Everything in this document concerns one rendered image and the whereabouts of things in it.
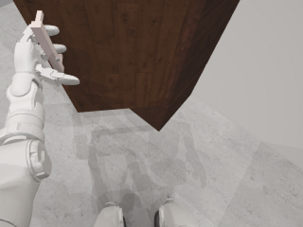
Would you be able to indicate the cupboard door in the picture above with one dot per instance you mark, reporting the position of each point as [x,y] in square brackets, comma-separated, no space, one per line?
[122,51]

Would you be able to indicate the right robot thigh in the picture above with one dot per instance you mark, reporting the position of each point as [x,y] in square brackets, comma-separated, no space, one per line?
[173,214]

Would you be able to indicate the handle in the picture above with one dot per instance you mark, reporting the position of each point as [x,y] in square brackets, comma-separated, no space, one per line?
[42,37]

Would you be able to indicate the robot left upper arm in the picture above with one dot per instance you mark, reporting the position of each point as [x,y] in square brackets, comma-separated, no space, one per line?
[23,165]

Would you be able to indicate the robot left forearm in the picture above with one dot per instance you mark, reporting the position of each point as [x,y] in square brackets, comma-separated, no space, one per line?
[26,116]

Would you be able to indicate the robot left hand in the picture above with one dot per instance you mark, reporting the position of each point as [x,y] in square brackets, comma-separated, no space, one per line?
[27,58]

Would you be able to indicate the robot left shin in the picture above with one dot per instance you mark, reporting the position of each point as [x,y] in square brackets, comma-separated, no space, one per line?
[108,204]

